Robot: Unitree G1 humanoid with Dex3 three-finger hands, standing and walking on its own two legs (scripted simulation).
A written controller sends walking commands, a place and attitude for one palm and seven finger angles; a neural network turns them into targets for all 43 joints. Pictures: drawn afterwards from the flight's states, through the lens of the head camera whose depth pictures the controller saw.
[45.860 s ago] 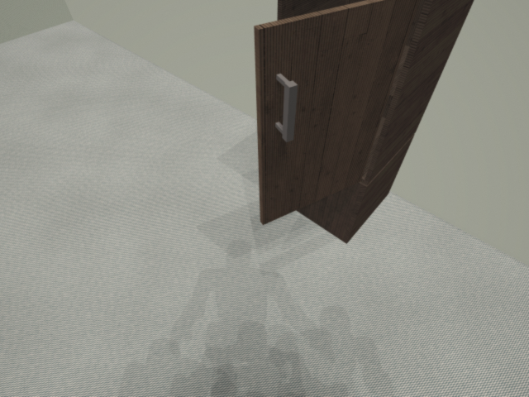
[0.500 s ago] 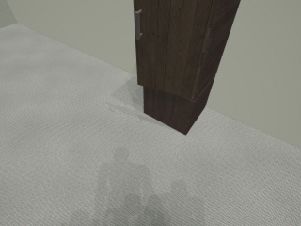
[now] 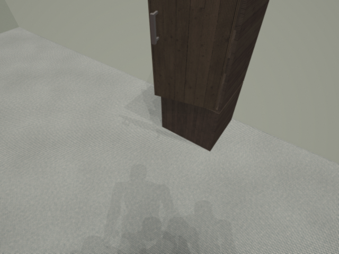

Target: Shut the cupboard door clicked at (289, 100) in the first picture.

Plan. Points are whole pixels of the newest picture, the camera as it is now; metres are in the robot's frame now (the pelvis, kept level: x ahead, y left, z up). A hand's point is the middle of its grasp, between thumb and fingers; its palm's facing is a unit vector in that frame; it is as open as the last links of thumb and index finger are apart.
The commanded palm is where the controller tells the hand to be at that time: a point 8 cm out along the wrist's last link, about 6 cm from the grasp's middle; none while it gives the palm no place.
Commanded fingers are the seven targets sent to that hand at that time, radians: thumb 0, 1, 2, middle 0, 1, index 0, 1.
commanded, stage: walk to a spot facing it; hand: left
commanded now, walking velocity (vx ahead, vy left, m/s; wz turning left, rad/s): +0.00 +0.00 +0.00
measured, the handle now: (155, 27) +1.03 +0.12 +0.08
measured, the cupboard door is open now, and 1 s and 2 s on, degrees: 13 13 13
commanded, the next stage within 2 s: turn to face it in 1.34 s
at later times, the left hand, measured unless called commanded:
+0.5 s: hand out of the picture +0.02 +0.22 -0.19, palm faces +0.22 -0.95 -0.21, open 7.4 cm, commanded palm none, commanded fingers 0.00 0.90 0.90 -0.20 -0.30 -0.20 -0.30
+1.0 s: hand out of the picture +0.01 +0.19 -0.16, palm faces +0.54 -0.80 -0.26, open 7.4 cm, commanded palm none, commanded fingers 0.00 0.90 0.90 -0.20 -0.30 -0.20 -0.30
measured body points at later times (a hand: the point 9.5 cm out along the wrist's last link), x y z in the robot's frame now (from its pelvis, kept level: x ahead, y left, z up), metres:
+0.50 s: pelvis +0.00 +0.02 -0.02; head +0.03 +0.04 +0.43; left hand +0.01 +0.27 -0.18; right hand +0.06 -0.22 -0.16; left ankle +0.01 +0.11 -0.75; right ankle -0.02 -0.12 -0.70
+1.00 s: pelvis +0.09 +0.00 +0.00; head +0.12 +0.01 +0.45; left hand -0.02 +0.24 -0.14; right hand +0.28 -0.20 -0.15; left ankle +0.05 +0.15 -0.66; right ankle +0.11 -0.13 -0.75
